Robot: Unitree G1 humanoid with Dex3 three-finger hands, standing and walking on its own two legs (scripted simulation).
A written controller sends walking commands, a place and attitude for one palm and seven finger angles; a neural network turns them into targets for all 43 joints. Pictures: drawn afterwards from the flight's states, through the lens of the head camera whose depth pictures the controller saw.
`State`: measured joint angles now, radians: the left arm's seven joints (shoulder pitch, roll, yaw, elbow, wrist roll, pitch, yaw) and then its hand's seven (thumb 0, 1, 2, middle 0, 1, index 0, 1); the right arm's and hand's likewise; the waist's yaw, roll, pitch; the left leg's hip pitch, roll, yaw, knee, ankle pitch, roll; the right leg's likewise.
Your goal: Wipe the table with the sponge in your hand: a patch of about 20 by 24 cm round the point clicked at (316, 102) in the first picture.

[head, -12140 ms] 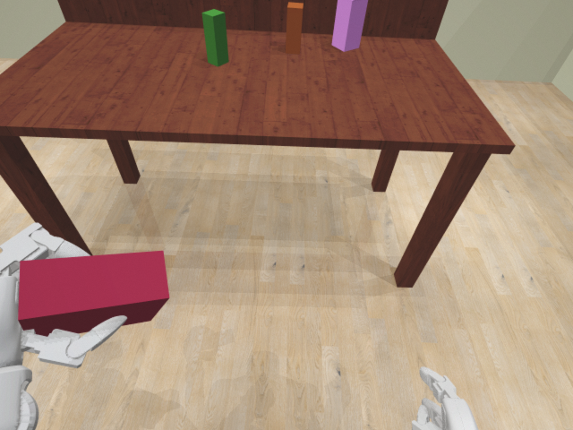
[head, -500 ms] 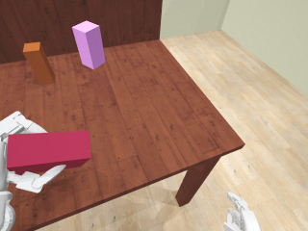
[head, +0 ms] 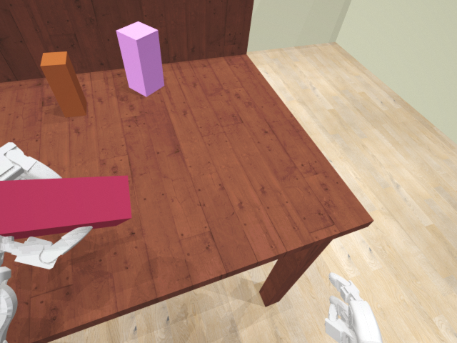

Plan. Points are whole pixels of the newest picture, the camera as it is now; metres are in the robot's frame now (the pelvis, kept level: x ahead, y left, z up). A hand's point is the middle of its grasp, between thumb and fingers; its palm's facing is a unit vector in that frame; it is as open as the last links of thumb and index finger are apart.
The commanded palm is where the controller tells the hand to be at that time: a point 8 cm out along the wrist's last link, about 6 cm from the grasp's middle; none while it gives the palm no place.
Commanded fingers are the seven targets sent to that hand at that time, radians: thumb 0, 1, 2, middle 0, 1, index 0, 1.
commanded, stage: come to a stop and stand still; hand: left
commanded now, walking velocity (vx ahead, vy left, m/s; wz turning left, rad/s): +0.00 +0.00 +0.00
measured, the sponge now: (87, 206) +0.24 +0.22 +0.16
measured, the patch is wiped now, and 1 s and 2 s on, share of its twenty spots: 0.00 0.00 0.00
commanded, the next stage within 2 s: look again from close up in 0.42 s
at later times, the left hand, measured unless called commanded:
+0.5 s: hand (38, 225) +0.20 +0.25 +0.17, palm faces +0.38 -0.86 -0.34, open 9.3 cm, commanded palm +0.14 +0.29 +0.18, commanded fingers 0.00 0.10 1.30 -1.20 -1.60 -1.20 -1.60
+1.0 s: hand (0, 173) +0.24 +0.29 +0.22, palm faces +0.45 -0.78 -0.42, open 9.3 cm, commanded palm +0.15 +0.28 +0.18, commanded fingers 0.00 0.10 1.30 -1.20 -1.60 -1.20 -1.60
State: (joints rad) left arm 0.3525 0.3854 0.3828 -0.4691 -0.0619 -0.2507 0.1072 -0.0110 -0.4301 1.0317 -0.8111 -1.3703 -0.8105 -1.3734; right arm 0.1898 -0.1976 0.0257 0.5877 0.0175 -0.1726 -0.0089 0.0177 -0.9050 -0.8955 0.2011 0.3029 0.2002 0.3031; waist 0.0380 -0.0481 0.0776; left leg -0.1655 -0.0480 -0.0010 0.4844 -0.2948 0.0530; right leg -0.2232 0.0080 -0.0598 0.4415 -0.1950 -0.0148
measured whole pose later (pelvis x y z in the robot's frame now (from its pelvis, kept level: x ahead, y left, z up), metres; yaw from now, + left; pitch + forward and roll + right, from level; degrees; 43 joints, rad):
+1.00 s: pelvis -0.02 +0.00 +0.00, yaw +1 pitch -1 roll +0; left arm 0.08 0.53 0.47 -0.29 -0.09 -0.05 -0.01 -0.01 -0.43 1.04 -0.81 -1.38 -0.81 -1.38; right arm 0.21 -0.25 0.05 0.61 -0.02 -0.14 0.00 0.02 -0.90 -0.90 0.20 0.30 0.20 0.30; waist 0.06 -0.01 0.03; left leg -0.22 -0.07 0.00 0.51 -0.28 0.05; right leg -0.28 0.02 -0.02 0.51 -0.22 -0.03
